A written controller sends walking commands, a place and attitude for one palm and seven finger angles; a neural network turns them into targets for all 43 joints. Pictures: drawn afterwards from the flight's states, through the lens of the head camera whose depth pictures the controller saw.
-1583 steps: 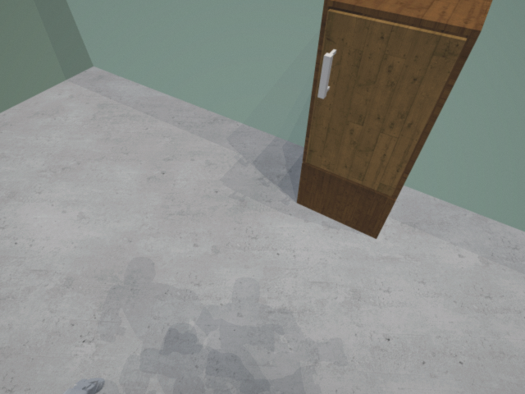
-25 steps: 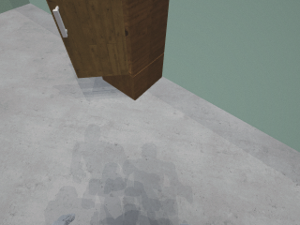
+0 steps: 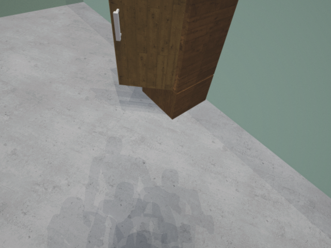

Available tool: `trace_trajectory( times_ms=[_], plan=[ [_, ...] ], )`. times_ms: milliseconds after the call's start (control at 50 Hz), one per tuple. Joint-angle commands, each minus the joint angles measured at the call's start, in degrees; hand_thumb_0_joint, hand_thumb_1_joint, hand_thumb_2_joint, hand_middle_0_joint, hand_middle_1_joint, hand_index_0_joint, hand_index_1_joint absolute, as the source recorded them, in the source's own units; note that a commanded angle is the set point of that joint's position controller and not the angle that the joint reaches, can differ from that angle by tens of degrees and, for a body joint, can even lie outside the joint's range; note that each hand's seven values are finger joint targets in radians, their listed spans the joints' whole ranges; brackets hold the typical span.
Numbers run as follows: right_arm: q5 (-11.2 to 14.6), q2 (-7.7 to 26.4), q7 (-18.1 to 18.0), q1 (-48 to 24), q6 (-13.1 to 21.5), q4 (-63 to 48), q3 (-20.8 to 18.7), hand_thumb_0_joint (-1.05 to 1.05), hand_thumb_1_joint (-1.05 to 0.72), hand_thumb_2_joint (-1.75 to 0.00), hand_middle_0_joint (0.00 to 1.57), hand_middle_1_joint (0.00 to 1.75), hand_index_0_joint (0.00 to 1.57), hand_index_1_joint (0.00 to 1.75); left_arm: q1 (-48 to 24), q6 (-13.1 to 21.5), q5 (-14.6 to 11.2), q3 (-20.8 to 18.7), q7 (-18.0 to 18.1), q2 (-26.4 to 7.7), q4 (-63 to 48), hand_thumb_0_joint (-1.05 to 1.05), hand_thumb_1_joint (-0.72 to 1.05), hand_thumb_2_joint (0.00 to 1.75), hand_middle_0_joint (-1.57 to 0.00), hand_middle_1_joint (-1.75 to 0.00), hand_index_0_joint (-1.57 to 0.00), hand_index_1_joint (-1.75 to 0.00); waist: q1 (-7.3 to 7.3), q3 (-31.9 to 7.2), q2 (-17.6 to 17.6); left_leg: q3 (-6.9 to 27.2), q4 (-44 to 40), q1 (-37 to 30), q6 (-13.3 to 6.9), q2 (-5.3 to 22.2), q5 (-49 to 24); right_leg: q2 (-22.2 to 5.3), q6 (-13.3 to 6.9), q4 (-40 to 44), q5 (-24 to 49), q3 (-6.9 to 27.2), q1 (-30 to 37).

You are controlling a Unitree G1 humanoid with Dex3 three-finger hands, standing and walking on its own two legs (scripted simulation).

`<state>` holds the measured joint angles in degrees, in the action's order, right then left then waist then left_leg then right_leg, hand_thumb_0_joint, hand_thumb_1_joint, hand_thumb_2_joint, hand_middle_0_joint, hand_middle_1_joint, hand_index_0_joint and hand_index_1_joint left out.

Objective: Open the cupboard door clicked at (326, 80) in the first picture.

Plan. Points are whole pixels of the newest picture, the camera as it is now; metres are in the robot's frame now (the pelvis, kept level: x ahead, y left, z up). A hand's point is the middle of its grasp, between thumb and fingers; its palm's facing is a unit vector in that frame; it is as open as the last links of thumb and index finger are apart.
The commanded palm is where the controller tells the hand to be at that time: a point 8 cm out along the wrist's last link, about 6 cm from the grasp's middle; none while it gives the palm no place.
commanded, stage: take the last steps up to it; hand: left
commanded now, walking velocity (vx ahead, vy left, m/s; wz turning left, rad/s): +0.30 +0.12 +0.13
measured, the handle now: (118, 25) +1.10 +0.33 -0.03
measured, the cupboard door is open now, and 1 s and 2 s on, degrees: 46 46 46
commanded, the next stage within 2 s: come to a stop and stand still in 1.38 s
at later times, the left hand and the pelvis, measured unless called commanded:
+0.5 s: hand (117, 206) +0.24 +0.15 -0.15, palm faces +0.05 -0.98 -0.18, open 7.4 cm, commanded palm none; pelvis +0.13 -0.02 +0.00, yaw +4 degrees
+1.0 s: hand (86, 212) +0.23 +0.24 -0.18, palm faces +0.16 -0.97 -0.16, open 7.4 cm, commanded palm none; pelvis +0.30 +0.07 +0.00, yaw +4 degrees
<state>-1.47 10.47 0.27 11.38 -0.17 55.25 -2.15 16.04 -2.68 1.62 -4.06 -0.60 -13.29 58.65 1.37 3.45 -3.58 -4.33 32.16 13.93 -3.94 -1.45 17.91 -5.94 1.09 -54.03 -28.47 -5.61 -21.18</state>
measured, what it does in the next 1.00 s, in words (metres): walks ahead: right foot, then left foot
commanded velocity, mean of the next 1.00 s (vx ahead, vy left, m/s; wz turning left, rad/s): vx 0.30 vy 0.09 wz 0.02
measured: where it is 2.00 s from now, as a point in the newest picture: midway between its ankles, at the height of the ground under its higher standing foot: (147, 192)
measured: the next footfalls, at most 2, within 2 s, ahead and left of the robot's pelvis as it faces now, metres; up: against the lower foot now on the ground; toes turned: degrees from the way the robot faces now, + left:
right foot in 0.42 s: +0.21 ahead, -0.11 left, +0.00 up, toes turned -5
left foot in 0.88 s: +0.37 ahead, +0.17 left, +0.00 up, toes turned +12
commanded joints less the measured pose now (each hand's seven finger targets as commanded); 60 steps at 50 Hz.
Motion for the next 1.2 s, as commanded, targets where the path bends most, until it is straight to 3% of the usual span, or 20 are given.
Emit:
trace_trajectory(
  times_ms=[0,60,280,340,360,380,400,420,460,500,540,740,800,820,840,860,900,940,1000,1180],
  plan=[
    [0.04,8.93,-1.73,7.49,2.39,-0.32,-1.12,0.00,-0.90,-0.90,0.20,0.30,0.20,0.30,-6.96,3.44,0.02,-0.33,-0.79,-3.26,-6.20,0.00,0.90,0.90,-0.20,-0.30,-0.20,-0.30,-2.45,0.36,9.36,19.60,-21.51,-9.65,-7.09,15.62,-3.15,-0.95,-0.25,-11.95,7.92,4.27,-17.68],
    [0.45,7.81,-1.78,9.51,3.34,1.07,-0.75,0.00,-0.90,-0.90,0.20,0.30,0.20,0.30,-5.53,3.36,-0.11,0.08,-0.73,-2.82,-4.88,0.00,0.90,0.90,-0.20,-0.30,-0.20,-0.30,-1.77,-1.98,8.43,14.76,-20.81,-12.21,-7.21,13.96,-14.35,-0.63,0.53,-8.82,11.36,3.37,-16.04],
    [-0.05,6.21,-1.71,16.65,3.70,6.77,-0.36,0.00,-0.90,-0.90,0.20,0.30,0.20,0.30,-15.31,3.94,-0.25,1.27,-0.71,-0.58,-8.15,0.00,0.90,0.90,-0.20,-0.30,-0.20,-0.30,-3.65,3.17,8.05,12.68,-20.41,-9.90,-8.11,14.57,-17.59,1.29,-0.42,12.39,12.47,0.82,-7.87],
    [0.07,5.92,-1.87,15.42,3.57,7.77,-0.30,0.00,-0.90,-0.90,0.20,0.30,0.20,0.30,-8.44,4.54,-0.17,0.45,-0.64,-1.27,-6.58,0.00,0.90,0.90,-0.20,-0.30,-0.20,-0.30,-0.12,1.01,5.46,10.06,-11.94,-5.32,-5.38,11.63,-19.13,3.84,-1.59,22.78,15.63,-0.62,7.06],
    [0.55,5.56,-1.78,14.77,3.79,7.68,-0.31,0.00,-0.90,-0.90,0.20,0.30,0.20,0.30,-1.75,5.01,-0.12,-0.30,-0.42,-3.08,-4.46,0.00,0.90,0.90,-0.20,-0.30,-0.20,-0.30,2.77,-1.78,2.98,7.68,-3.52,0.14,-3.27,8.48,-19.02,2.82,-2.67,25.71,17.77,1.61,18.97],
    [1.27,4.26,-1.39,14.98,4.18,6.67,-0.34,0.00,-0.90,-0.90,0.20,0.30,0.20,0.30,7.20,5.66,0.06,-1.45,0.10,-7.46,-2.03,0.00,0.90,0.90,-0.20,-0.30,-0.20,-0.30,5.79,-7.62,-4.90,3.28,10.10,11.52,-0.32,3.76,-10.29,-8.70,-7.06,29.27,15.72,15.16,34.36],
    [1.21,3.65,-1.34,15.36,4.17,4.69,-0.49,0.00,-0.90,-0.90,0.20,0.30,0.20,0.30,12.81,5.54,-0.32,-2.40,0.53,-11.84,-0.68,0.00,0.90,0.90,-0.20,-0.30,-0.20,-0.30,6.17,-11.36,-12.54,0.47,26.59,21.16,2.06,-1.73,15.93,-22.60,-13.40,36.69,17.82,33.59,40.43],
    [0.85,5.92,-1.21,12.19,3.30,4.36,-1.21,0.00,-0.90,-0.90,0.20,0.30,0.20,0.30,10.38,5.42,-0.94,-2.30,1.12,-10.17,-1.31,0.00,0.90,0.90,-0.20,-0.30,-0.20,-0.30,5.40,-7.08,-8.21,5.32,34.83,22.18,2.23,2.31,15.15,-23.78,-14.52,40.62,8.55,35.26,30.67],
    [0.24,3.33,-0.49,5.83,2.50,3.31,-1.28,0.00,-0.90,-0.90,0.20,0.30,0.20,0.30,2.90,5.61,-0.81,-0.79,1.46,-4.46,-3.01,0.00,0.90,0.90,-0.20,-0.30,-0.20,-0.30,2.53,2.98,-1.88,7.27,35.92,23.38,2.97,6.71,4.21,-18.68,-12.15,44.17,4.45,25.07,14.96],
    [-0.13,0.65,0.05,8.55,1.45,4.57,-0.92,0.00,-0.90,-0.90,0.20,0.30,0.20,0.30,1.34,6.71,-0.69,0.03,1.33,-1.20,-2.86,0.00,0.90,0.90,-0.20,-0.30,-0.20,-0.30,-0.28,1.68,-3.28,5.43,31.25,19.10,4.50,7.77,-1.48,-14.27,-9.32,45.26,13.65,14.35,10.28],
    [-0.10,-0.16,0.53,9.51,1.00,5.06,-1.05,0.00,-0.90,-0.90,0.20,0.30,0.20,0.30,2.11,7.41,-0.59,0.08,1.22,-1.28,-1.73,0.00,0.90,0.90,-0.20,-0.30,-0.20,-0.30,-1.15,-0.13,-3.21,3.17,26.12,16.75,5.54,7.68,-3.72,-12.09,-8.70,45.13,18.88,8.94,9.89],
    [0.07,1.37,2.30,-4.93,1.94,-2.01,-1.15,0.00,-0.90,-0.90,0.20,0.30,0.20,0.30,5.72,7.37,-0.08,-0.33,0.81,-5.59,2.10,0.00,0.90,0.90,-0.20,-0.30,-0.20,-0.30,1.39,2.08,-5.17,-1.41,4.19,13.10,5.46,5.11,-5.85,-12.76,-8.22,41.68,25.26,5.42,14.85],
    [-0.02,3.58,1.78,-0.84,2.68,-0.91,-1.23,0.00,-0.90,-0.90,0.20,0.30,0.20,0.30,4.82,6.55,-0.31,-0.60,0.91,-5.98,2.45,0.00,0.90,0.90,-0.20,-0.30,-0.20,-0.30,-1.72,0.43,-4.17,-4.05,-4.06,-0.53,4.39,2.26,-7.01,-10.22,-6.12,34.36,26.55,2.75,10.63],
    [-0.18,6.14,1.21,5.05,3.08,0.92,-1.79,0.00,-0.90,-0.90,0.20,0.30,0.20,0.30,4.75,6.39,-0.30,-0.42,0.73,-5.08,2.28,0.00,0.90,0.90,-0.20,-0.30,-0.20,-0.30,-4.38,-2.81,1.59,-2.97,-6.61,-10.77,3.50,2.85,-6.07,-7.54,-4.81,24.27,28.21,0.83,6.28],
    [-0.86,12.02,0.29,13.17,3.45,2.74,-3.18,0.00,-0.90,-0.90,0.20,0.30,0.20,0.30,5.77,6.21,-0.64,0.04,0.48,-2.27,0.93,0.00,0.90,0.90,-0.20,-0.30,-0.20,-0.30,-7.51,-8.57,13.47,11.00,-7.63,-22.71,-0.78,14.78,-7.40,-1.37,-2.17,9.32,15.57,-4.02,-3.67],
    [-0.73,16.10,-0.58,19.30,3.04,3.59,-3.94,0.00,-0.90,-0.90,0.20,0.30,0.20,0.30,3.92,6.39,-0.81,0.82,0.33,-0.61,-1.41,0.00,0.90,0.90,-0.20,-0.30,-0.20,-0.30,-9.13,-11.26,19.95,24.79,-13.51,-26.82,-6.81,24.60,-11.93,3.84,-1.21,-7.00,-5.65,-3.44,-12.90],
    [-0.22,12.88,-1.42,12.88,2.95,2.09,-2.94,0.00,-0.90,-0.90,0.20,0.30,0.20,0.30,-0.84,6.06,-0.75,0.78,0.65,-0.80,-1.97,0.00,0.90,0.90,-0.20,-0.30,-0.20,-0.30,-6.80,-8.54,14.10,23.09,-15.97,-17.90,-8.80,24.82,-6.84,-0.11,-2.63,-19.35,-0.65,4.22,-17.93],
    [-0.16,8.40,-1.55,6.90,3.79,0.68,-1.45,0.00,-0.90,-0.90,0.20,0.30,0.20,0.30,0.27,5.47,-0.25,0.63,-0.10,-0.33,-0.65,0.00,0.90,0.90,-0.20,-0.30,-0.20,-0.30,-3.41,-3.47,9.48,15.54,-19.22,-8.74,-6.34,21.45,-6.74,-2.30,-1.96,-17.24,5.99,4.94,-15.12],
    [0.08,6.54,-1.56,6.28,4.51,1.65,-0.78,0.00,-0.90,-0.90,0.20,0.30,0.20,0.30,2.11,4.26,-0.06,0.75,-0.33,1.35,-0.19,0.00,0.90,0.90,-0.20,-0.30,-0.20,-0.30,-1.05,-2.56,9.59,8.21,-21.28,-5.46,-5.35,17.94,-12.35,-1.88,-1.24,-10.36,9.95,3.58,-11.46],
    [-0.27,6.36,-1.49,11.25,4.42,4.83,-0.84,0.00,-0.90,-0.90,0.20,0.30,0.20,0.30,-8.50,3.90,-0.11,1.04,-0.62,0.95,-4.71,0.00,0.90,0.90,-0.20,-0.30,-0.20,-0.30,-1.99,0.06,8.89,4.09,-20.17,-9.23,-6.11,16.70,-21.79,0.21,-1.60,10.97,15.40,1.04,-7.40]
  ],
)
